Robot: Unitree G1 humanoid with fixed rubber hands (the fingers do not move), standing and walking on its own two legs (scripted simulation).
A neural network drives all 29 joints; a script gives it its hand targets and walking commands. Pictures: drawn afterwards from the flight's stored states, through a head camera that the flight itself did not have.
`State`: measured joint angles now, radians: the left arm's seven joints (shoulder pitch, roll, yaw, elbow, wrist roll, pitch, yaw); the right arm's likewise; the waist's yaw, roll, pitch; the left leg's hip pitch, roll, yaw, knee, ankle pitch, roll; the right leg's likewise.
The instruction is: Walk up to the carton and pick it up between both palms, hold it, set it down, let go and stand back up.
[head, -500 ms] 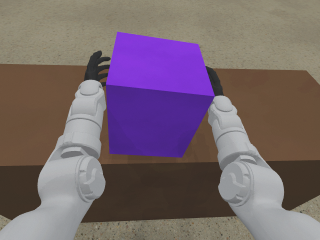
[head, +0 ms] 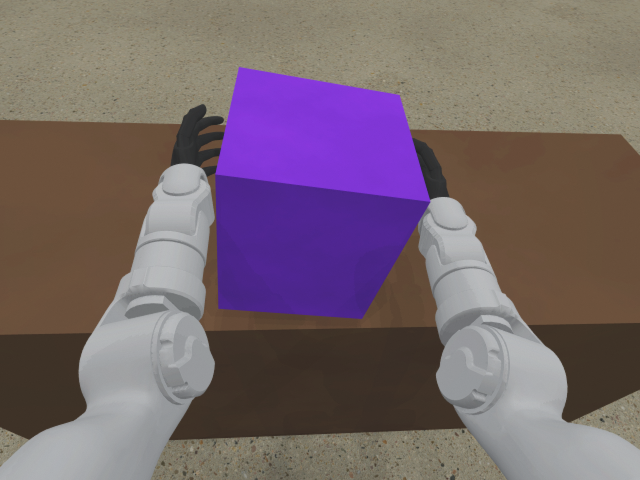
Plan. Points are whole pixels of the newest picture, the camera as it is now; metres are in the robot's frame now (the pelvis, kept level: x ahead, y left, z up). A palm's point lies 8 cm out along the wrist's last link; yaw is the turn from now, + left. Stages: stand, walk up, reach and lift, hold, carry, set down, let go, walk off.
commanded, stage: set down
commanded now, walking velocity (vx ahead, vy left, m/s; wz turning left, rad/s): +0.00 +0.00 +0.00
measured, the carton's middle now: (306, 204) +0.46 +0.02 +0.10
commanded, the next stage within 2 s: none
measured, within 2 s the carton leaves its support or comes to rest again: rests again in 1.86 s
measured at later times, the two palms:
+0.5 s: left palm (194, 179) +0.46 +0.17 +0.14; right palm (426, 210) +0.44 -0.14 +0.11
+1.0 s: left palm (197, 190) +0.46 +0.17 +0.12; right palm (424, 217) +0.44 -0.14 +0.10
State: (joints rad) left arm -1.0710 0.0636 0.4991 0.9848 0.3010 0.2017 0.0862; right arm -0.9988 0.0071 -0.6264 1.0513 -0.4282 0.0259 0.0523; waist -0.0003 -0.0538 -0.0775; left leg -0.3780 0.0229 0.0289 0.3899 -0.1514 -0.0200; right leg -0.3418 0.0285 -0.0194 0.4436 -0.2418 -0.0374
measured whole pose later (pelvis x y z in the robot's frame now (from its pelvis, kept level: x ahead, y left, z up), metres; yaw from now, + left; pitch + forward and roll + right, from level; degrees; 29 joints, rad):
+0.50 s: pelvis +0.00 +0.00 +0.00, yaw +0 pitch +8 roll +1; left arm -1.05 0.05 0.55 0.99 0.34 0.16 0.07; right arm -0.97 0.03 -0.67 1.04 -0.49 0.00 0.06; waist 0.00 -0.06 -0.06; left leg -0.38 0.02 0.03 0.39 -0.16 -0.02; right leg -0.34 0.03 -0.02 0.44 -0.25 -0.04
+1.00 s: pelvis +0.01 +0.00 +0.00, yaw +0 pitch +9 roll +1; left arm -1.04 0.03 0.59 0.99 0.38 0.11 0.05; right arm -0.95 0.06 -0.72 0.99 -0.53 -0.02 0.07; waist 0.00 -0.07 -0.04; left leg -0.38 0.02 0.03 0.39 -0.16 -0.02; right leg -0.34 0.03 -0.02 0.44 -0.25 -0.04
